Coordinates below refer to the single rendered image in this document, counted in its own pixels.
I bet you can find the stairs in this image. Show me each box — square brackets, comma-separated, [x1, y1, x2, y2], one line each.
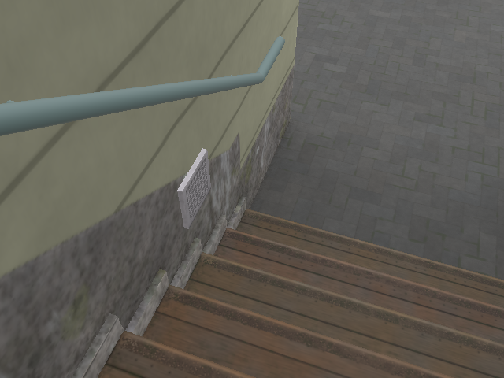
[98, 209, 504, 378]

